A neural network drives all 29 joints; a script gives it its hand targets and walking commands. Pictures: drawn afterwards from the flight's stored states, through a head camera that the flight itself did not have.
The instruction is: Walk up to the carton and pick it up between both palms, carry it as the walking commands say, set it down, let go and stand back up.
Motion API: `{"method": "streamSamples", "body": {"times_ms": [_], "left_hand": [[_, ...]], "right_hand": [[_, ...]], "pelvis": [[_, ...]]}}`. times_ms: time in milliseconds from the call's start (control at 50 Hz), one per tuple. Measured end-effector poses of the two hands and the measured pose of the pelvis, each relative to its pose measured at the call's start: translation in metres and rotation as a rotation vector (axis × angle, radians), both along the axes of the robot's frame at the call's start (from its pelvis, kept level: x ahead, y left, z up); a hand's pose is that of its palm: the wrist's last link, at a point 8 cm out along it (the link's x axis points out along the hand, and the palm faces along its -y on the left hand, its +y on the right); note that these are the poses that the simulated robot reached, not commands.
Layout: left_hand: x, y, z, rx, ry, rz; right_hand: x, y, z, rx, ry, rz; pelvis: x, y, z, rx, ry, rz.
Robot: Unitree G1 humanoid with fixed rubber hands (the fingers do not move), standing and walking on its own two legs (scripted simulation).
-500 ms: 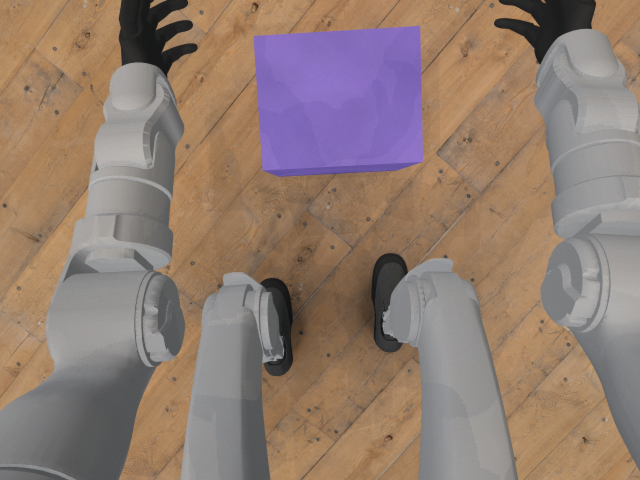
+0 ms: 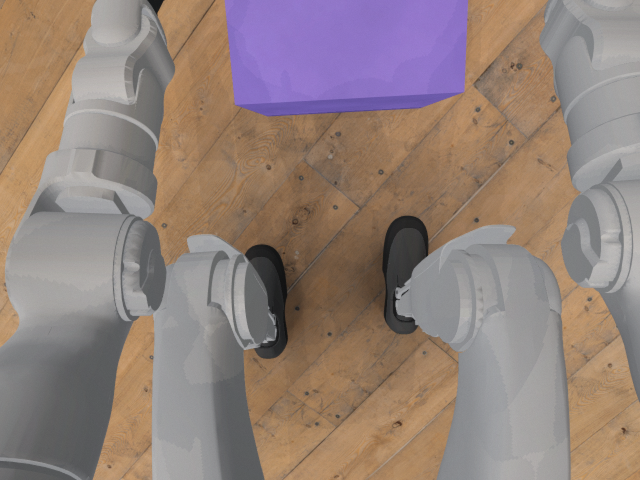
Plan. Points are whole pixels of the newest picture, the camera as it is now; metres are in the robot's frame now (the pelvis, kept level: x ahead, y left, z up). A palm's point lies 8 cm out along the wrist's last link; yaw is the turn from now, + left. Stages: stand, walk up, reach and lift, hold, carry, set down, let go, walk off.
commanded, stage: reach and lift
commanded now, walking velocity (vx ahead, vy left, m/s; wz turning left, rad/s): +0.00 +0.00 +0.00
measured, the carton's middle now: (342, 26) +0.55 -0.04 -0.30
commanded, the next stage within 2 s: none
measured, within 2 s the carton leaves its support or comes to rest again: leaves its support in 1.92 s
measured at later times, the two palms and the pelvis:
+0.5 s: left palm (168, 22) +0.55 +0.16 -0.23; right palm out of the picture +0.54 -0.23 -0.22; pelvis +0.00 +0.01 -0.05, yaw +0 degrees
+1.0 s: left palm (188, 18) +0.55 +0.13 -0.22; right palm out of the picture +0.54 -0.20 -0.22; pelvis -0.01 +0.01 -0.04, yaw +0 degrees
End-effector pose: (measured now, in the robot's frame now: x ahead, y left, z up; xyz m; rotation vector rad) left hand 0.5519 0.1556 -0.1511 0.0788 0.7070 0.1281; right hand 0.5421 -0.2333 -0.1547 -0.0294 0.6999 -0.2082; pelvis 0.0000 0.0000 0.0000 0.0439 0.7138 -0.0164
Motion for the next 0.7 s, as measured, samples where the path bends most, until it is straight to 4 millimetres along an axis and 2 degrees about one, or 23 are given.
{"method": "streamSamples", "body": {"times_ms": [180,300,400,700], "left_hand": [[-0.005,0.002,-0.051,0.006,0.037,-0.006],[-0.004,0.003,-0.075,0.0,0.039,-0.01],[-0.002,0.002,-0.08,-0.005,0.028,-0.017],[-0.002,0.0,-0.065,-0.012,0.03,-0.025]], "right_hand": [[-0.005,0.004,-0.052,-0.003,0.036,0.007],[-0.004,0.006,-0.075,-0.004,0.037,0.002],[0.002,0.002,-0.073,-0.013,0.015,-0.008],[-0.003,0.007,-0.063,-0.001,0.033,-0.002]], "pelvis": [[-0.002,0.003,-0.028,-0.006,-0.055,0.002],[-0.003,0.006,-0.043,-0.011,-0.091,0.006],[-0.003,0.008,-0.05,-0.014,-0.113,0.008],[-0.004,0.009,-0.043,-0.015,-0.111,0.018]]}}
